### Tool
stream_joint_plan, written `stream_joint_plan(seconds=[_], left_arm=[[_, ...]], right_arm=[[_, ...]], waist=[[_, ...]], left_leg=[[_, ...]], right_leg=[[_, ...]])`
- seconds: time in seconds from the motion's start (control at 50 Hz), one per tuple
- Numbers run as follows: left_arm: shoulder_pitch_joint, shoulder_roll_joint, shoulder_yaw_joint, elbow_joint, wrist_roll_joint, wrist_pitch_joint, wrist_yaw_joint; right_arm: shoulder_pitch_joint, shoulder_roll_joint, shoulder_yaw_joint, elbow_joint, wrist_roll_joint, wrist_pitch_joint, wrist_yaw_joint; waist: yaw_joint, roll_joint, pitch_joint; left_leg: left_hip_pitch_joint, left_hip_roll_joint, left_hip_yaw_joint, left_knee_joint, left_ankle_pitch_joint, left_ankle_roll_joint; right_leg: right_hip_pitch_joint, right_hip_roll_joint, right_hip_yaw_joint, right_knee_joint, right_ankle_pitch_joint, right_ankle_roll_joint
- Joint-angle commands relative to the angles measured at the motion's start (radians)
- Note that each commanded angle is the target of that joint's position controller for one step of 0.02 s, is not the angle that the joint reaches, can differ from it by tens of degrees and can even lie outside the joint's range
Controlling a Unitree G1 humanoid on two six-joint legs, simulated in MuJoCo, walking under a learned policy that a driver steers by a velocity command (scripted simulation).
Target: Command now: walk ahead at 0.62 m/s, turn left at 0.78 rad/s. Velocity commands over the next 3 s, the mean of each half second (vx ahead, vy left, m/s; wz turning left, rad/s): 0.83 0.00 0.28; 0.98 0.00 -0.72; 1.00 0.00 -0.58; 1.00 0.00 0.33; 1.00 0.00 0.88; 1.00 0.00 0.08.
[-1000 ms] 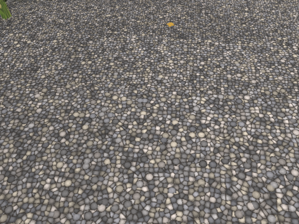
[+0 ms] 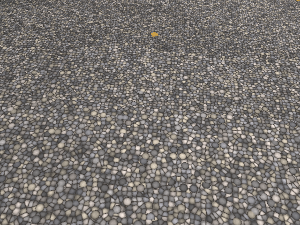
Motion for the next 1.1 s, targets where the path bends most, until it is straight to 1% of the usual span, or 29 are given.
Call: stream_joint_plan(seconds=[0.02,0.04,0.06,0.08,0.1,0.14,0.26,0.36,0.4,0.42,0.44,0.46,0.48,0.5,0.52,0.54,0.58,0.64,0.7,0.82,0.86,0.9,0.92,0.94,0.96,0.98,1.02,1.06,1.1], left_arm=[[0.124,0.087,0.022,-0.030,-0.018,-0.038,0.029],[0.235,0.162,0.043,-0.008,0.000,-0.049,0.045],[0.273,0.276,0.068,-0.017,0.031,-0.051,0.050],[0.197,0.254,0.071,-0.012,0.049,-0.051,0.039],[0.166,0.169,0.052,-0.026,0.041,-0.057,0.026],[0.189,0.115,0.036,-0.014,0.029,-0.073,0.014],[0.346,0.086,0.032,0.069,0.013,-0.104,-0.001],[0.375,0.097,0.029,0.127,0.007,-0.105,-0.004],[0.388,0.134,0.033,0.155,0.001,-0.099,-0.002],[0.383,0.164,0.040,0.163,0.000,-0.094,0.003],[0.339,0.180,0.043,0.155,-0.008,-0.091,0.006],[0.342,0.103,0.025,0.122,-0.001,-0.093,0.000],[0.418,-0.039,-0.001,0.074,-0.026,-0.093,-0.008],[0.308,0.078,0.029,0.069,-0.025,-0.084,-0.007],[0.261,0.073,0.035,0.053,-0.025,-0.077,-0.012],[0.265,0.041,0.026,0.068,-0.017,-0.070,-0.021],[0.322,-0.006,0.022,0.103,0.003,-0.037,-0.038],[0.227,-0.041,0.022,0.072,0.006,0.002,-0.051],[0.086,-0.057,0.014,0.019,-0.003,0.006,-0.058],[-0.047,-0.040,-0.009,-0.062,-0.003,0.000,-0.082],[0.106,0.022,0.010,-0.025,-0.005,0.012,-0.076],[0.522,0.131,0.065,0.093,0.000,0.019,-0.047],[0.544,0.157,0.090,0.118,-0.023,0.013,-0.021],[0.435,0.206,0.098,0.111,-0.026,0.021,-0.009],[0.370,0.254,0.106,0.059,-0.006,0.023,-0.003],[0.353,0.195,0.102,0.037,-0.003,0.020,0.005],[0.288,0.114,0.081,0.047,0.007,0.002,0.015],[0.244,0.096,0.066,0.038,0.000,-0.032,0.019],[0.231,0.113,0.068,0.030,-0.008,-0.060,0.012]], right_arm=[[-0.200,-0.147,-0.036,-0.123,-0.003,-0.027,0.001],[-0.185,-0.085,-0.017,-0.134,0.008,-0.045,-0.005],[-0.211,0.008,0.018,-0.190,0.027,-0.063,-0.003],[-0.199,-0.030,0.024,-0.190,0.011,-0.064,-0.007],[-0.204,-0.061,0.020,-0.174,-0.004,-0.066,0.000],[-0.177,-0.072,0.018,-0.155,-0.031,-0.070,0.028],[-0.356,-0.061,0.037,-0.234,-0.035,-0.068,0.053],[-0.480,-0.017,0.077,-0.296,-0.026,-0.071,0.074],[-0.378,-0.035,0.068,-0.274,-0.028,-0.074,0.050],[-0.204,-0.073,0.050,-0.228,-0.028,-0.076,0.029],[0.021,-0.114,0.028,-0.159,-0.028,-0.081,0.008],[0.177,-0.209,-0.002,-0.122,-0.049,-0.085,-0.016],[0.180,-0.270,-0.011,-0.130,-0.067,-0.093,-0.022],[0.129,-0.209,-0.002,-0.130,-0.047,-0.090,-0.022],[0.043,-0.144,0.014,-0.116,-0.041,-0.094,-0.021],[-0.001,-0.100,0.021,-0.110,-0.037,-0.101,-0.017],[-0.020,-0.052,0.033,-0.091,-0.023,-0.116,-0.021],[0.014,-0.013,0.040,-0.045,0.006,-0.143,-0.018],[0.049,0.031,0.052,-0.013,-0.001,-0.154,-0.013],[0.115,-0.072,0.046,0.024,0.000,-0.153,-0.063],[0.068,-0.144,0.027,0.006,-0.007,-0.132,-0.091],[-0.070,-0.187,0.010,-0.043,-0.025,-0.097,-0.091],[-0.098,-0.140,0.013,-0.040,-0.015,-0.086,-0.064],[-0.094,0.027,0.061,-0.097,-0.037,-0.104,-0.050],[-0.037,0.017,0.071,-0.219,-0.004,-0.128,-0.043],[-0.074,-0.034,0.077,-0.223,-0.025,-0.156,-0.042],[-0.100,-0.068,0.072,-0.200,-0.041,-0.153,-0.038],[-0.107,-0.050,0.083,-0.201,-0.058,-0.100,-0.036],[-0.196,-0.034,0.094,-0.245,-0.052,-0.076,-0.030]], waist=[[0.148,0.075,-0.012],[0.184,-0.048,-0.064],[0.187,-0.258,-0.117],[0.121,-0.134,-0.062],[0.106,-0.041,-0.007],[0.092,-0.063,0.012],[0.132,-0.090,0.114],[0.123,-0.123,0.139],[0.053,-0.144,0.061],[-0.040,-0.150,-0.042],[-0.164,-0.126,-0.146],[-0.200,0.007,-0.279],[-0.098,0.252,-0.412],[-0.115,0.122,-0.306],[-0.054,0.089,-0.132],[-0.015,0.068,-0.057],[0.050,0.107,-0.005],[0.070,0.093,0.088],[0.063,0.086,0.145],[0.093,0.070,0.112],[0.195,0.123,0.006],[0.397,0.102,-0.154],[0.377,-0.050,-0.115],[0.222,-0.226,-0.020],[0.143,-0.229,-0.201],[0.144,-0.044,-0.145],[0.044,0.119,0.034],[-0.014,0.137,0.099],[-0.003,0.102,0.118]], left_leg=[[-0.354,0.101,-0.174,-0.027,-0.279,0.066],[-0.512,0.036,-0.063,0.170,-0.355,0.023],[-0.640,-0.060,0.111,0.456,-0.335,-0.003],[-0.670,0.069,0.131,0.616,-0.198,0.003],[-0.675,0.101,0.142,0.666,-0.116,0.008],[-0.648,0.121,0.162,0.672,-0.033,-0.001],[-0.748,0.106,0.200,0.577,0.083,-0.021],[-0.424,0.144,0.417,0.264,0.137,0.020],[-0.216,0.077,0.439,0.231,0.057,0.058],[-0.016,0.040,0.426,0.224,0.012,0.074],[0.269,0.070,0.373,0.164,0.043,0.083],[0.534,0.298,0.130,0.133,-0.271,0.081],[0.645,0.568,-0.354,-0.042,-0.664,0.100],[0.481,0.553,-0.444,-0.168,-0.684,0.073],[0.332,0.509,-0.248,-0.163,-0.504,0.061],[0.214,0.468,-0.115,-0.186,-0.308,0.066],[0.077,0.410,0.070,-0.240,-0.172,0.046],[0.050,0.377,0.255,-0.303,0.014,0.005],[0.037,0.297,0.464,-0.320,0.317,-0.041],[0.183,0.309,0.630,-0.211,1.180,-0.090],[0.242,0.359,0.618,0.008,1.469,-0.090],[0.071,0.377,0.561,0.556,1.390,-0.069],[-0.109,0.203,0.562,0.991,0.484,-0.054],[-0.454,0.084,0.474,1.304,-0.247,-0.051],[-0.694,0.071,0.267,1.368,-0.243,-0.081],[-0.743,0.124,0.214,1.255,-0.178,-0.066],[-0.651,0.200,0.219,1.047,-0.124,-0.078],[-0.503,0.244,0.240,0.862,-0.125,-0.118],[-0.382,0.253,0.294,0.633,-0.023,-0.143]], right_leg=[[0.415,0.005,-0.067,-0.226,0.152,-0.021],[0.601,-0.146,0.073,-0.262,0.018,-0.058],[0.614,-0.423,0.544,-0.428,-0.402,-0.148],[0.492,-0.477,0.666,-0.435,-0.464,-0.206],[0.427,-0.434,0.572,-0.409,-0.419,-0.210],[0.388,-0.323,0.369,-0.423,-0.292,-0.179],[0.387,-0.268,0.156,-0.508,-0.011,-0.204],[0.274,-0.274,-0.020,-0.588,0.444,-0.196],[0.306,-0.282,-0.059,-0.400,1.038,-0.183],[0.291,-0.285,-0.069,-0.198,1.242,-0.174],[0.156,-0.251,-0.083,0.063,1.162,-0.157],[-0.075,-0.170,-0.095,0.419,0.657,-0.155],[-0.318,-0.047,-0.022,0.736,-0.103,-0.155],[-0.383,-0.060,0.032,0.807,0.006,-0.174],[-0.407,-0.109,0.011,0.770,0.118,-0.172],[-0.370,-0.144,-0.006,0.726,0.160,-0.160],[-0.299,-0.175,-0.017,0.698,0.167,-0.136],[-0.400,-0.195,-0.037,0.700,0.218,-0.126],[-0.444,-0.163,-0.106,0.600,0.354,-0.132],[-0.224,-0.026,-0.328,0.214,0.463,-0.210],[-0.031,0.034,-0.338,0.200,0.371,-0.239],[0.404,0.041,-0.210,0.136,0.243,-0.313],[0.518,-0.003,-0.109,-0.015,0.242,-0.361],[0.545,-0.084,0.111,0.114,0.484,-0.381],[0.720,-0.247,0.553,-0.098,0.345,-0.573],[0.636,-0.303,0.706,-0.304,0.085,-0.546],[0.321,-0.239,0.583,-0.370,-0.005,-0.467],[0.040,-0.143,0.435,-0.385,0.055,-0.427],[-0.120,-0.063,0.326,-0.413,0.166,-0.412]])
Next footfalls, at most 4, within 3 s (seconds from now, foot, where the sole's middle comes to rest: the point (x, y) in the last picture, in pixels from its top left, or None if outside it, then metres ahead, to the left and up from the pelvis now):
0.04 right None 0.06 -0.12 -0.78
0.44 left None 0.40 0.18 -0.78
0.92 right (135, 154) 0.83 0.06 -0.78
1.42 left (136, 102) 1.33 0.05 -0.96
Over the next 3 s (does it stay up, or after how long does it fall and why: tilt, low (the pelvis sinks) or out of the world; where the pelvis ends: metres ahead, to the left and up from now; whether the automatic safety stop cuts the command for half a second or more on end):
stays up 2.52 -0.27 -0.38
